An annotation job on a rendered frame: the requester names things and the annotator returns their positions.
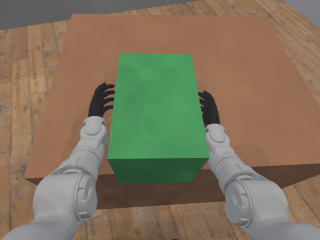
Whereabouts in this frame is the right robot forearm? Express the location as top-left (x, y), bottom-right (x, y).
top-left (204, 123), bottom-right (289, 214)

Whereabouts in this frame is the robot left hand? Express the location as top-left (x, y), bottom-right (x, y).
top-left (88, 82), bottom-right (115, 118)

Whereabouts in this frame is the robot right hand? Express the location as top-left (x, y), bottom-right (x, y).
top-left (198, 90), bottom-right (220, 128)

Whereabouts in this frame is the left robot forearm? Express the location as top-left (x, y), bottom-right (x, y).
top-left (32, 116), bottom-right (108, 216)

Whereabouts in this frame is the carton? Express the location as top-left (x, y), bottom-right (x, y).
top-left (107, 53), bottom-right (210, 184)

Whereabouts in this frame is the pedestal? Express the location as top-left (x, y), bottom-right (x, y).
top-left (23, 13), bottom-right (320, 210)

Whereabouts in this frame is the left robot upper arm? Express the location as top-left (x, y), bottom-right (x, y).
top-left (1, 173), bottom-right (98, 240)

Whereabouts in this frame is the right robot upper arm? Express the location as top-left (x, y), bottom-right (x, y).
top-left (225, 180), bottom-right (320, 240)

